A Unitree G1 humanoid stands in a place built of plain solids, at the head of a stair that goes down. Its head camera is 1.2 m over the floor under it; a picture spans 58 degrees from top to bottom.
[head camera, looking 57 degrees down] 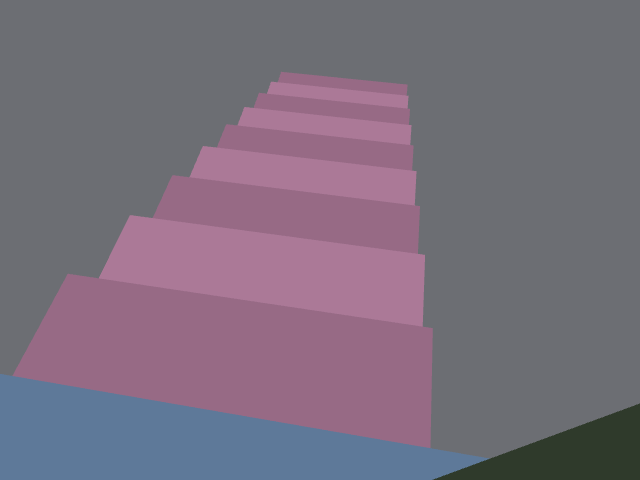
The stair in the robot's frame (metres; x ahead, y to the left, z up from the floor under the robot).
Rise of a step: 0.18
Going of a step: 0.40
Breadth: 1.31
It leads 9 degrees to the right of straight ahead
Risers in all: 10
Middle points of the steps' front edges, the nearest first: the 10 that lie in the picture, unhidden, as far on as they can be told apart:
0.25 0.33 0.00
0.65 0.27 -0.18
1.05 0.20 -0.36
1.44 0.14 -0.54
1.84 0.08 -0.72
2.23 0.01 -0.90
2.63 -0.05 -1.08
3.03 -0.11 -1.26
3.42 -0.18 -1.44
3.82 -0.24 -1.62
